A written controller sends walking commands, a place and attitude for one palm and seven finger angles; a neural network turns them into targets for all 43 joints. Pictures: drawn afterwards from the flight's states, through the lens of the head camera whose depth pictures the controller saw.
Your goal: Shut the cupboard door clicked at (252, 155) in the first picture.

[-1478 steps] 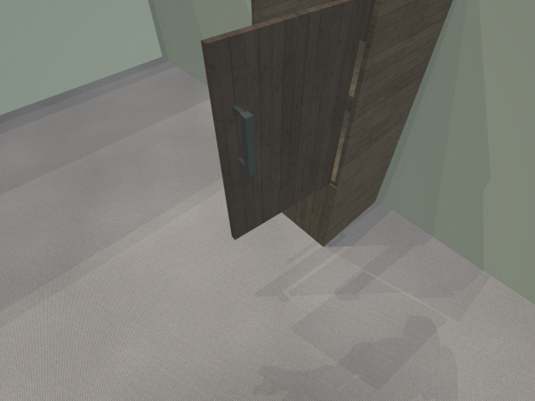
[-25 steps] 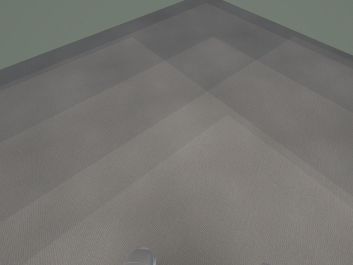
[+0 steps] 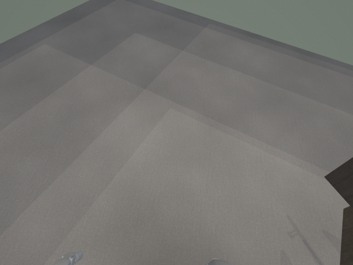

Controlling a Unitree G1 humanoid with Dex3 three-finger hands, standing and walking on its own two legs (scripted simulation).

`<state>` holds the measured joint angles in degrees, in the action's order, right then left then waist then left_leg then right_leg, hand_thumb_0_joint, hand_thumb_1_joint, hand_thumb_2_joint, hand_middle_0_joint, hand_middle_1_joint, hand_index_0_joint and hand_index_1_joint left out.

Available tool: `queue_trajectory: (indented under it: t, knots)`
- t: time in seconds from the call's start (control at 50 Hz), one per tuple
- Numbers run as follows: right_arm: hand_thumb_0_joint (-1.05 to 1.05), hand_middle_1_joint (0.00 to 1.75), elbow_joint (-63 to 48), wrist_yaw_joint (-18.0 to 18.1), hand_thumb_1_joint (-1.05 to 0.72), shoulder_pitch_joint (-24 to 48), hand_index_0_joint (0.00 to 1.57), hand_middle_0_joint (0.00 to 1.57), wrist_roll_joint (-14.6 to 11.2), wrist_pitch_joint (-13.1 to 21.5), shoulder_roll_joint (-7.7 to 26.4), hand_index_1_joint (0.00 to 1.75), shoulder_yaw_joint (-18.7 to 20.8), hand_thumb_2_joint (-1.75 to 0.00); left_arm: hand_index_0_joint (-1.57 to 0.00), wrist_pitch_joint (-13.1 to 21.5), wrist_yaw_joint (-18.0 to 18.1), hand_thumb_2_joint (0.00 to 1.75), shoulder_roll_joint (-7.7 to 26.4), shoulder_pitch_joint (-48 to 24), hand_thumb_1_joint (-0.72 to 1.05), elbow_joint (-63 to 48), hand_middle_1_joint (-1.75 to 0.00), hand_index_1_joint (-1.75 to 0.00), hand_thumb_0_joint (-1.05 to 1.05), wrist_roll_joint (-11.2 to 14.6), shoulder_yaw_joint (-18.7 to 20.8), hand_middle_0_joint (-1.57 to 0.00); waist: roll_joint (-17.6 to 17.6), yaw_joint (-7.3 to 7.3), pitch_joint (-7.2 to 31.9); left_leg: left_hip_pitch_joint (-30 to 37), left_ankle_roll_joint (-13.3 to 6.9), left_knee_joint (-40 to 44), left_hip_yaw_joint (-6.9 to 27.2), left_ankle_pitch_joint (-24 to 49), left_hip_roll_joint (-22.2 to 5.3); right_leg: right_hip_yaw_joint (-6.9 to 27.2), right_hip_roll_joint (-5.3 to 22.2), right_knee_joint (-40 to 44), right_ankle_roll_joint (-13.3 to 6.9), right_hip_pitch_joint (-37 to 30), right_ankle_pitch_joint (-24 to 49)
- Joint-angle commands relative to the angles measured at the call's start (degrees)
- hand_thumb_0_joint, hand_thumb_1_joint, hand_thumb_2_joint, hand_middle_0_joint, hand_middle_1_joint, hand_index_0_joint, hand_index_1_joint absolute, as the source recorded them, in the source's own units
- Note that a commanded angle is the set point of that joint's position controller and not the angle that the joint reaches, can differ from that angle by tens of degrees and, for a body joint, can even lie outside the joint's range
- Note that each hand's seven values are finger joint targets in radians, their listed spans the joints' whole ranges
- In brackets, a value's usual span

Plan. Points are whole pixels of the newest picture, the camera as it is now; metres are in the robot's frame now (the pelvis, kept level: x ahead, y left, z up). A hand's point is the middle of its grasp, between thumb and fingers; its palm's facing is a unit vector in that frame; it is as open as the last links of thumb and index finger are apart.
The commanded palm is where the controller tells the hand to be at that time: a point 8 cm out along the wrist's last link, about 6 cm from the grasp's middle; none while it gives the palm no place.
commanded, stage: turn to face it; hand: left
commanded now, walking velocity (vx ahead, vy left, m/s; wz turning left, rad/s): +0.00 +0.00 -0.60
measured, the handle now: out of the picture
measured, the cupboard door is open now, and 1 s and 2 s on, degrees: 53 53 53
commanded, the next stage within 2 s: take the last steps up to it in 1.78 s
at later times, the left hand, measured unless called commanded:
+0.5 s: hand (110, 245) +0.18 +0.18 -0.18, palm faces -0.28 -0.94 -0.19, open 7.4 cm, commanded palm none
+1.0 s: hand (135, 234) +0.21 +0.12 -0.17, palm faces -0.54 -0.81 -0.23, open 7.4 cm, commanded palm none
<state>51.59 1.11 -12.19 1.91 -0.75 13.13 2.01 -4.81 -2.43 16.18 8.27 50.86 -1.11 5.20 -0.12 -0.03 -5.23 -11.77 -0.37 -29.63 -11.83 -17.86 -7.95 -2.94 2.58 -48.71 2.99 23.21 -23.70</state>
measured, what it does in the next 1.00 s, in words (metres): steps on the spot, turning right: right foot, then left foot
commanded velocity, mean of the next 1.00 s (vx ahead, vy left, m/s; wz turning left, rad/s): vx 0.00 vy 0.00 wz -0.60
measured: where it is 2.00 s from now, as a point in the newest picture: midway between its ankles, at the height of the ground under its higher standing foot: outside the picture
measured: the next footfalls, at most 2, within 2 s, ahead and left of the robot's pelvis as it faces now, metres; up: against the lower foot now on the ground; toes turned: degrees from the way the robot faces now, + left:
right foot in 0.08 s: +0.02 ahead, -0.15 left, +0.00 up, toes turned -8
left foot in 0.40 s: +0.11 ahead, +0.11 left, +0.00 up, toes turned -10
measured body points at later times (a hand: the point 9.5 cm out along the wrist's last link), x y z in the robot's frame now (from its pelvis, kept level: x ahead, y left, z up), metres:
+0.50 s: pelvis +0.02 +0.01 -0.01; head +0.07 +0.03 +0.43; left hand +0.19 +0.23 -0.16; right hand +0.01 -0.25 -0.14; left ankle +0.07 +0.12 -0.74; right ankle -0.05 -0.12 -0.69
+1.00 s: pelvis +0.03 +0.00 -0.01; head +0.07 -0.03 +0.44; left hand +0.24 +0.16 -0.15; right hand -0.05 -0.28 -0.14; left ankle +0.10 +0.11 -0.70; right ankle -0.04 -0.11 -0.74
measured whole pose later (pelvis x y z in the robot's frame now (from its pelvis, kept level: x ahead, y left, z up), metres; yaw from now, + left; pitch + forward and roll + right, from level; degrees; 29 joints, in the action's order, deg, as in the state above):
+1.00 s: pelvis +0.03 +0.00 -0.01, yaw -34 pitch +1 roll +0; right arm 50.5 0.6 -9.4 0.8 -2.8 14.9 3.0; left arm -2.7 -0.7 12.7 10.3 50.9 -1.3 2.9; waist 0.0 -0.1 -4.6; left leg -26.1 5.1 -51.5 -2.4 -24.0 -3.5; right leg 2.6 -0.6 -29.7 0.1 16.5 -14.7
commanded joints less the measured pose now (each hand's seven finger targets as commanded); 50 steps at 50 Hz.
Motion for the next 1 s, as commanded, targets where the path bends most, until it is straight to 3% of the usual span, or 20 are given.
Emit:
queue_trajectory:
  t: [0.0,0.04,0.06,0.08,0.12,0.18,0.34,0.36,0.38,0.4,0.5,0.62,0.68,0.7,0.72,0.74,0.76,0.78,0.84,0.98]
  knots:
    - [0.00,0.30,-2.4,0.6,-0.90,-2.7,0.20,0.20,-0.2,0.6,13.1,0.30,3.7,-0.90,-0.20,2.2,0.0,0.90,1.9,-1.7,0.90,-5.6,-0.30,-0.30,0.00,0.0,0.0,-0.20,-12.7,-1.24,8.5,7.9,-4.3,1.4,5.9,34.4,-12.5,-3.4,-2.5,13.0,-2.1,-4.8,3.8]
    - [0.00,0.30,-3.1,0.0,-0.90,-1.9,0.20,0.20,-1.0,0.5,12.2,0.30,3.7,-0.90,-0.20,3.1,0.6,0.90,5.9,5.2,0.90,-3.5,-0.30,-0.30,0.00,-0.3,0.7,-0.20,-5.4,2.49,11.7,-1.5,0.6,-10.3,2.1,26.7,-9.3,0.8,1.1,25.5,-4.8,-20.9,19.6]
    - [0.00,0.30,-5.8,-0.2,-0.90,0.2,0.20,0.20,-1.4,0.5,7.3,0.30,2.5,-0.90,-0.20,3.8,1.5,0.90,12.2,9.3,0.90,-2.4,-0.30,-0.30,0.00,-0.8,1.9,-0.20,12.8,4.67,12.3,-18.4,4.4,-22.7,-1.6,-4.2,-0.8,18.8,15.5,27.4,-10.5,-32.2,40.3]
    - [0.00,0.30,-7.2,0.2,-0.90,2.7,0.20,0.20,-1.3,-0.3,7.3,0.30,1.8,-0.90,-0.20,3.8,2.1,0.90,14.2,11.8,0.90,-1.2,-0.30,-0.30,0.00,0.2,1.9,-0.20,13.0,5.79,10.9,-23.4,5.2,-32.7,5.4,-20.7,2.7,23.1,21.7,25.8,-16.1,-28.0,55.7]
    - [0.00,0.30,-7.3,1.0,-0.90,4.2,0.20,0.20,-1.4,-0.6,7.5,0.30,1.7,-0.90,-0.20,3.2,3.5,0.90,12.4,7.0,0.90,-2.8,-0.30,-0.30,0.00,0.0,2.4,-0.20,15.1,4.10,10.1,-28.2,4.9,-38.8,12.1,-16.2,0.8,23.2,17.9,25.8,-17.1,-26.0,45.1]
    - [0.00,0.30,-4.9,0.2,-0.90,0.8,0.20,0.20,-1.1,-1.0,7.1,0.30,1.8,-0.90,-0.20,3.2,3.2,0.90,9.4,-0.9,0.90,-5.6,-0.30,-0.30,0.00,-0.2,1.1,-0.20,9.3,-0.20,8.0,-18.8,6.0,-33.1,10.3,-8.1,1.4,14.8,12.0,26.4,-13.8,-14.1,34.8]
    - [0.00,0.30,-3.5,0.3,-0.90,-6.5,0.20,0.20,-1.4,0.3,6.5,0.30,1.8,-0.90,-0.20,2.4,2.3,0.90,9.3,-3.5,0.90,-5.9,-0.30,-0.30,0.00,-0.1,1.6,-0.20,9.3,-3.10,8.0,-0.9,5.0,-0.5,7.6,4.0,5.9,18.4,6.7,21.5,-8.9,-4.3,21.4]
    - [0.00,0.30,-3.1,0.6,-0.90,-8.5,0.20,0.20,-1.0,1.1,9.6,0.30,2.2,-0.90,-0.20,1.9,2.2,0.90,6.4,-3.0,0.90,-6.7,-0.30,-0.30,0.00,0.4,1.1,-0.20,0.7,-3.63,9.0,4.1,3.2,8.6,14.3,4.4,0.3,15.2,1.9,15.4,-5.9,0.3,13.9]
    - [0.00,0.30,-3.7,0.7,-0.90,-8.7,0.20,0.20,-0.1,1.4,15.7,0.30,3.3,-0.90,-0.20,1.7,1.6,0.90,2.6,-0.3,0.90,-7.7,-0.30,-0.30,0.00,1.0,0.4,-0.20,-16.8,-2.78,9.5,8.0,-2.9,13.2,29.6,8.4,-14.1,6.9,-6.0,2.4,-2.2,8.7,-4.2]
    - [0.00,0.30,-4.5,0.9,-0.90,-9.0,0.20,0.20,0.1,1.3,16.8,0.30,3.3,-0.90,-0.20,2.0,1.4,0.90,3.5,-0.7,0.90,-8.1,-0.30,-0.30,0.00,0.4,0.4,-0.20,-16.1,-3.49,9.8,3.8,-8.0,14.8,34.3,7.6,-21.0,5.2,-4.6,-10.1,-1.9,8.3,-12.9]
    - [0.00,0.30,-5.0,1.5,-0.90,-2.7,0.20,0.20,0.2,1.6,10.9,0.30,2.1,-0.90,-0.20,1.6,0.0,0.90,1.9,-1.9,0.90,-5.9,-0.30,-0.30,0.00,0.2,0.8,-0.20,-10.4,-0.84,7.5,6.1,-6.2,9.4,13.9,28.8,-12.0,2.6,-0.7,-16.1,0.2,9.2,-3.7]
    - [0.00,0.30,-3.0,0.7,-0.90,-4.6,0.20,0.20,-0.1,0.7,11.9,0.30,3.3,-0.90,-0.20,1.9,-0.1,0.90,0.6,-3.4,0.90,-6.5,-0.30,-0.30,0.00,0.1,0.1,-0.20,-12.9,-2.85,8.5,7.5,-6.0,5.7,7.3,30.0,-13.4,-2.6,-2.0,3.2,-0.9,0.4,-2.6]
    - [0.00,0.30,-3.1,0.3,-0.90,-2.4,0.20,0.20,-0.5,0.3,12.8,0.30,3.9,-0.90,-0.20,2.4,0.1,0.90,1.7,0.8,0.90,-5.3,-0.30,-0.30,0.00,0.0,0.3,-0.20,-11.2,-0.21,8.9,2.9,-2.7,0.1,4.6,23.9,-12.6,-3.9,-3.0,18.6,-2.4,-10.0,8.5]
    - [0.00,0.30,-3.5,0.1,-0.90,-1.6,0.20,0.20,-0.9,0.2,12.0,0.30,3.9,-0.90,-0.20,2.7,0.4,0.90,4.2,4.5,0.90,-4.1,-0.30,-0.30,0.00,-0.2,0.9,-0.20,-6.4,1.67,9.8,-2.5,-0.1,-5.9,2.9,17.7,-10.4,-0.8,-0.8,25.1,-3.6,-17.6,14.7]
    - [0.00,0.30,-5.3,-0.4,-0.90,-0.6,0.20,0.20,-1.3,0.0,7.9,0.30,3.2,-0.90,-0.20,3.5,1.2,0.90,10.0,7.2,0.90,-3.4,-0.30,-0.30,0.00,-0.8,1.8,-0.20,9.9,3.29,10.1,-14.9,3.7,-17.0,-1.3,-1.5,-3.2,15.3,11.6,29.9,-8.1,-25.9,26.0]
    - [0.00,0.30,-7.9,-0.2,-0.90,3.4,0.20,0.20,-1.2,-0.6,6.2,0.30,2.2,-0.90,-0.20,3.5,1.9,0.90,13.5,10.0,0.90,-2.5,-0.30,-0.30,0.00,-0.2,2.3,-0.20,15.6,5.22,8.2,-23.0,5.0,-28.9,3.5,-20.1,2.5,25.1,20.0,30.2,-14.1,-23.1,39.7]
    - [0.00,0.30,-8.0,0.4,-0.90,4.9,0.20,0.20,-1.3,-1.2,6.7,0.30,2.1,-0.90,-0.20,3.5,2.5,0.90,13.1,9.7,0.90,-2.6,-0.30,-0.30,0.00,0.0,2.4,-0.20,12.5,4.75,7.5,-25.0,4.7,-35.0,9.9,-17.6,1.9,25.4,19.1,30.3,-16.2,-20.2,36.6]
    - [0.00,0.30,-7.3,0.7,-0.90,4.7,0.20,0.20,-1.3,-1.3,6.8,0.30,2.2,-0.90,-0.20,3.5,2.9,0.90,12.0,6.2,0.90,-3.0,-0.30,-0.30,0.00,-0.2,2.4,-0.20,17.3,3.16,6.5,-27.5,4.9,-37.9,11.9,-15.4,1.6,26.6,17.2,31.2,-16.2,-19.0,30.6]
    - [0.00,0.30,-4.9,0.0,-0.90,1.6,0.20,0.20,-0.9,-1.1,7.2,0.30,2.3,-0.90,-0.20,3.5,3.0,0.90,8.0,-0.7,0.90,-5.3,-0.30,-0.30,0.00,-0.2,1.2,-0.20,9.5,-0.61,7.9,-20.6,5.7,-34.1,11.0,-6.2,1.3,16.1,10.8,28.6,-13.3,-14.4,28.4]
    - [0.00,0.30,-5.7,0.1,-0.90,1.2,0.20,0.20,-1.5,-0.4,5.9,0.30,1.8,-0.90,-0.20,3.1,2.6,0.90,9.9,0.8,0.90,-4.6,-0.30,-0.30,0.00,-0.5,1.8,-0.20,9.8,-0.05,8.4,-10.9,5.2,-12.2,9.1,-5.3,5.6,21.0,9.6,25.8,-13.2,-11.4,28.5]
